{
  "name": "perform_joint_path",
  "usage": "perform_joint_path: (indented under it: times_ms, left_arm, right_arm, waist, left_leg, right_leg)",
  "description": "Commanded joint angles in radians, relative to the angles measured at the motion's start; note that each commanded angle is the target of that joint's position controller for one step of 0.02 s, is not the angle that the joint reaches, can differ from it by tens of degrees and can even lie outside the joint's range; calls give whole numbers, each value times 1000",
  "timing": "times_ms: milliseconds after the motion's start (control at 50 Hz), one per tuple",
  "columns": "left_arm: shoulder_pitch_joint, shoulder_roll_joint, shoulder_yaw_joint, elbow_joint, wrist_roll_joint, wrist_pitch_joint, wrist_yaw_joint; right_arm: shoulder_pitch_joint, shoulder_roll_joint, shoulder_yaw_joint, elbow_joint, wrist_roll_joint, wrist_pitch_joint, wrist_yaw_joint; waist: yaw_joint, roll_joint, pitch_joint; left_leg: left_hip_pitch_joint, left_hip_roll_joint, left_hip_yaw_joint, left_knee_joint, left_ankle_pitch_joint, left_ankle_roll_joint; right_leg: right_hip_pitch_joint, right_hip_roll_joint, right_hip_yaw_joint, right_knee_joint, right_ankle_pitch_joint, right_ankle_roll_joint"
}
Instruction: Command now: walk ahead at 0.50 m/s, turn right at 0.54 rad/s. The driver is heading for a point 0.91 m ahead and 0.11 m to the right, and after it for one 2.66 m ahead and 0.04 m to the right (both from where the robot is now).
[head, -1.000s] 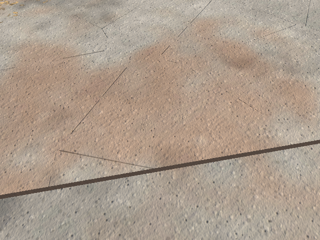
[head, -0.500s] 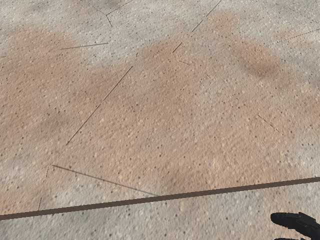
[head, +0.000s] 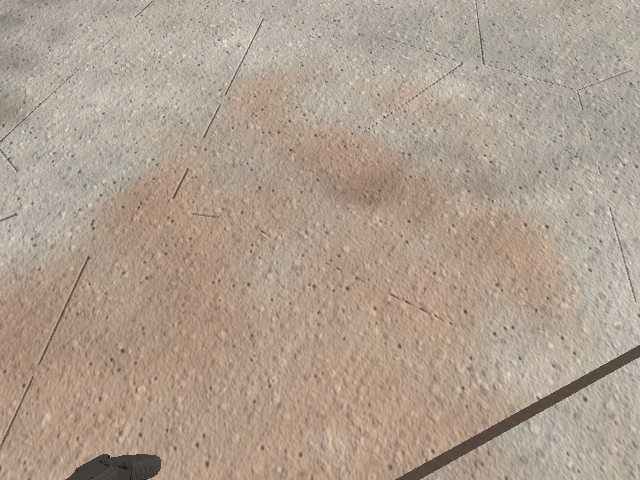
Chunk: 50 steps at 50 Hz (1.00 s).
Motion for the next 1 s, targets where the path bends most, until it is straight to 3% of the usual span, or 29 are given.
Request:
perform_joint_path:
  times_ms: [20,40,60,80,100,120,160,200,300,360,400,440,460,480,500,520,540,560,580,620,660,700,780,840,900,940,960,980,1000]
  left_arm:
    - [355,340,122,10,-2,4,37]
    - [370,306,105,-25,6,-13,32]
    - [345,236,85,-17,15,-23,26]
    - [288,207,76,-18,9,-28,26]
    - [214,182,68,-30,6,-27,27]
    - [168,151,57,-47,13,-28,29]
    - [143,156,56,-53,16,-32,37]
    - [163,175,61,-38,12,-35,50]
    - [229,197,67,-2,2,-19,73]
    - [266,205,70,20,-4,-13,74]
    - [270,194,69,28,-7,-8,78]
    - [247,192,71,26,-3,-2,81]
    - [233,171,65,21,-1,1,81]
    - [232,119,45,13,8,-1,77]
    - [326,52,24,-3,7,-6,77]
    - [405,70,18,-3,-15,-15,80]
    - [353,157,37,20,-22,-14,79]
    - [253,178,42,6,-11,-12,78]
    - [189,168,40,-10,3,-15,77]
    - [169,137,40,-18,8,-18,67]
    - [179,102,31,-12,8,-16,61]
    - [126,82,20,-31,17,-19,60]
    - [4,54,3,-55,15,-35,48]
    - [-83,56,2,-75,4,-41,36]
    - [-134,72,8,-100,-1,-46,22]
    - [-93,99,21,-96,3,-50,19]
    - [6,126,38,-68,9,-52,24]
    - [158,177,63,-28,18,-51,35]
    - [350,267,85,-4,34,-43,52]
  right_arm:
    - [29,-50,4,-131,-33,-26,-2]
    - [2,-75,13,-149,-20,-71,17]
    - [-115,-145,-9,-180,20,-93,31]
    - [-149,-133,-1,-195,22,-103,32]
    - [-149,-123,-2,-184,1,-103,23]
    - [-133,-133,-10,-178,-13,-92,19]
    - [-104,-120,-12,-176,-25,-67,19]
    - [-126,-95,-5,-182,-34,-52,14]
    - [-324,-55,15,-231,-23,-55,20]
    - [-383,-79,8,-252,-9,-68,32]
    - [-377,-108,-4,-256,-7,-77,38]
    - [-319,-130,-18,-245,-4,-86,38]
    - [-240,-142,-30,-224,-7,-91,34]
    - [-122,-175,-44,-206,-23,-97,29]
    - [10,-249,-60,-192,-45,-95,23]
    - [72,-250,-67,-149,-26,-84,37]
    - [30,-161,-45,-164,-8,-80,40]
    - [-14,-120,-32,-170,-10,-71,37]
    - [-55,-102,-23,-170,-18,-65,37]
    - [-83,-75,-10,-159,-28,-65,34]
    - [-69,-79,-11,-140,-17,-71,34]
    - [-51,-115,-19,-122,-10,-72,31]
    - [-14,-147,-21,-91,1,-58,26]
    - [41,-160,-19,-62,9,-46,26]
    - [74,-174,-20,-37,14,-30,25]
    - [71,-189,-24,-28,17,-18,21]
    - [57,-190,-22,-28,20,-14,18]
    - [52,-168,-11,-37,12,-15,17]
    - [46,-92,18,-76,-24,-23,16]
  waist:
    - [136,-210,-278]
    - [149,-178,-456]
    - [181,-90,-347]
    - [142,-34,-219]
    - [92,37,-148]
    - [58,24,-116]
    - [27,-2,-104]
    - [26,-6,-86]
    - [101,-63,-50]
    - [123,-80,-43]
    - [112,-93,-44]
    - [75,-124,-47]
    - [32,-124,-76]
    - [-21,-85,-178]
    - [-17,119,-329]
    - [2,368,-363]
    - [-18,226,-228]
    - [-25,137,-128]
    - [-11,89,-62]
    - [28,115,-29]
    - [41,132,-39]
    - [34,114,-28]
    - [-8,99,-17]
    - [-41,102,-2]
    - [-39,111,16]
    - [4,117,-3]
    - [67,105,-58]
    - [139,84,-162]
    - [201,-77,-333]
  left_leg:
    - [-627,8,-68,811,233,24]
    - [-804,-98,-321,987,-112,21]
    - [-898,-34,-383,990,-22,42]
    - [-893,8,-366,902,67,55]
    - [-840,47,-356,809,123,49]
    - [-770,73,-356,746,161,40]
    - [-704,76,-341,688,202,6]
    - [-695,66,-323,599,255,-28]
    - [-634,-3,-310,211,536,-50]
    - [-591,-30,-328,108,562,-38]
    - [-568,-33,-353,56,513,-17]
    - [-498,-35,-348,32,429,15]
    - [-389,-39,-328,-10,429,38]
    - [-194,43,-383,1,417,85]
    - [157,256,-698,-17,308,205]
    - [262,378,-1085,-141,35,305]
    - [166,349,-1033,-179,-102,277]
    - [49,307,-873,-177,-36,241]
    - [-68,262,-760,-195,89,230]
    - [-182,198,-627,-234,255,220]
    - [-205,181,-555,-262,363,238]
    - [-203,189,-509,-288,456,257]
    - [-195,159,-397,-299,527,230]
    - [-178,164,-369,-284,524,215]
    - [-104,207,-387,-250,552,199]
    - [-81,215,-389,-176,690,180]
    - [-103,183,-361,-63,828,160]
    - [-203,132,-327,125,829,130]
    - [-432,52,-280,471,456,87]
  right_leg:
    - [829,-207,503,-88,-66,-233]
    - [966,-339,931,-258,-164,-350]
    - [906,-305,790,-292,-148,-277]
    - [749,-261,637,-292,-69,-234]
    - [601,-214,528,-298,31,-198]
    - [498,-179,457,-319,123,-181]
    - [394,-149,413,-355,214,-188]
    - [328,-125,352,-366,266,-187]
    - [282,-60,300,-345,106,-116]
    - [317,-91,372,-310,25,-102]
    - [374,-117,438,-259,-11,-89]
    - [398,-128,485,-200,9,-71]
    - [387,-95,475,-134,44,-50]
    - [341,-46,414,43,46,-16]
    - [78,75,289,372,-188,53]
    - [-166,103,241,606,-495,85]
    - [-247,51,274,698,-427,91]
    - [-251,16,237,707,-347,92]
    - [-229,-9,215,663,-291,90]
    - [-156,-56,197,568,-225,86]
    - [-132,-68,159,500,-206,93]
    - [-157,-83,134,397,-156,106]
    - [-110,-77,92,147,42,114]
    - [-52,-49,65,26,112,114]
    - [-41,-33,62,-44,58,84]
    - [62,-9,49,-96,6,54]
    - [217,15,31,-141,21,31]
    - [462,-17,60,-131,45,-1]
    - [769,-260,317,-94,95,-67]
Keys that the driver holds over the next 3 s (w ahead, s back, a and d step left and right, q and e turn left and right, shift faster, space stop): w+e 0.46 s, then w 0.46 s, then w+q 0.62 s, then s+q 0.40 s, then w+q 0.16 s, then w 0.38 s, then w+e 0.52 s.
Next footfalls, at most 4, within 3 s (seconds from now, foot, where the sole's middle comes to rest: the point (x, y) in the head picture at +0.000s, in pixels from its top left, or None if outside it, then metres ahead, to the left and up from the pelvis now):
0.48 left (291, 471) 0.47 0.07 -0.75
0.98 right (447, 387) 0.63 -0.26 -0.75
1.52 left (356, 261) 0.97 -0.10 -0.75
2.04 right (422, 217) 1.10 -0.29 -0.75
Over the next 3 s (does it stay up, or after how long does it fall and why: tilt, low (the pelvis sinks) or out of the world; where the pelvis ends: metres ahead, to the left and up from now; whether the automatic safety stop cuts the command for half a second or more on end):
stays up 1.32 -0.08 0.00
